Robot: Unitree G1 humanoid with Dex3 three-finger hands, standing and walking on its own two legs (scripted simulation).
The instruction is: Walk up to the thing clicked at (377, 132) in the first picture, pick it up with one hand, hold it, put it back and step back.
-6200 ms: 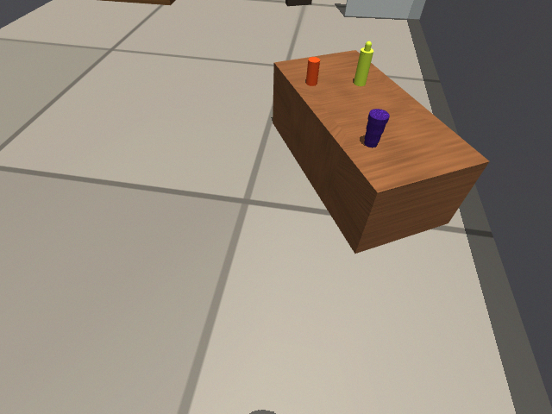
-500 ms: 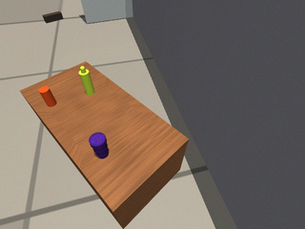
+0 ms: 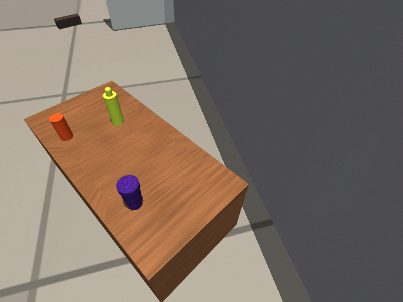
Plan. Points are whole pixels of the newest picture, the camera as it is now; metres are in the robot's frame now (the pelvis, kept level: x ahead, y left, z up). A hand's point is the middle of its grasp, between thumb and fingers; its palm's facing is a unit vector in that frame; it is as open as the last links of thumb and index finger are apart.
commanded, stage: stand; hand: left
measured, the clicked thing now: (131, 194) +0.52 +0.25 -0.31
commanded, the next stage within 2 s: go down in 0.46 s
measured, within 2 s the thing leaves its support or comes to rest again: neither
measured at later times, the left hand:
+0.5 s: hand out of the picture +0.08 +0.26 -0.15, palm faces -0.02 -0.94 -0.35, open 7.4 cm
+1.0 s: hand out of the picture +0.15 +0.27 -0.15, palm faces +0.05 -0.94 -0.34, open 14.8 cm
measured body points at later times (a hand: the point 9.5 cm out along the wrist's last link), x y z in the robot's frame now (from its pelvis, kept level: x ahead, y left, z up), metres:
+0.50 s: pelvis +0.00 +0.00 +0.00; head +0.01 +0.00 +0.45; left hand +0.08 +0.31 -0.13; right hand +0.08 -0.30 -0.13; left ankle -0.02 +0.15 -0.75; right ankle +0.01 -0.12 -0.75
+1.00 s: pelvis +0.00 +0.02 -0.02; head +0.03 +0.02 +0.43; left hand +0.14 +0.32 -0.12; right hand +0.12 -0.24 -0.13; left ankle -0.02 +0.15 -0.75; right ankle +0.01 -0.12 -0.75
